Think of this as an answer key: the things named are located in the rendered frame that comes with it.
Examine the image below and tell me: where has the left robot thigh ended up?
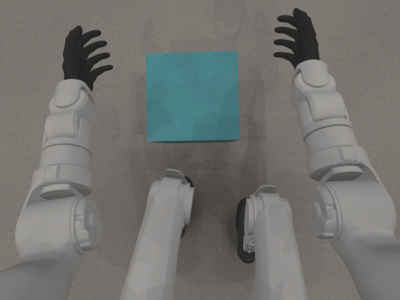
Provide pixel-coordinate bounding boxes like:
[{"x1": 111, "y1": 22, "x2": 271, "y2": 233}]
[{"x1": 120, "y1": 177, "x2": 194, "y2": 300}]

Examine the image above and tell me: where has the robot left forearm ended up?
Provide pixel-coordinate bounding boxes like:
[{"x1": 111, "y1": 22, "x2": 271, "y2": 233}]
[{"x1": 15, "y1": 79, "x2": 98, "y2": 255}]

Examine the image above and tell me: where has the left robot hand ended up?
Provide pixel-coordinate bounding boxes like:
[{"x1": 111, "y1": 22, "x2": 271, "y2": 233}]
[{"x1": 62, "y1": 26, "x2": 113, "y2": 92}]

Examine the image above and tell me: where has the robot left shin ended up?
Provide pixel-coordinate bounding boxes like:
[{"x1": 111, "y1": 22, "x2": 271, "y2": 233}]
[{"x1": 147, "y1": 169, "x2": 188, "y2": 203}]

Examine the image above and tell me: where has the robot right forearm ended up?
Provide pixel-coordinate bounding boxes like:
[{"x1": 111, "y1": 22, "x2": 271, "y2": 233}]
[{"x1": 289, "y1": 59, "x2": 396, "y2": 230}]

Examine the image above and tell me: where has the carton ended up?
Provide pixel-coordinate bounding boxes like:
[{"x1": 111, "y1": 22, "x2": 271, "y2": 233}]
[{"x1": 146, "y1": 51, "x2": 240, "y2": 143}]

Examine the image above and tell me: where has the right robot hand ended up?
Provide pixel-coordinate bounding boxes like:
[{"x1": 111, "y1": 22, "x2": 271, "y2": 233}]
[{"x1": 273, "y1": 8, "x2": 320, "y2": 70}]

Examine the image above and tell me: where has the robot left upper arm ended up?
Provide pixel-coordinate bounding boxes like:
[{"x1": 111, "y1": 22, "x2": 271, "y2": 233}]
[{"x1": 0, "y1": 195, "x2": 103, "y2": 300}]

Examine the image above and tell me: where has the robot right upper arm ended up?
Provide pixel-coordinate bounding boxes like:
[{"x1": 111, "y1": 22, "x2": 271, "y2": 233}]
[{"x1": 307, "y1": 179, "x2": 400, "y2": 300}]

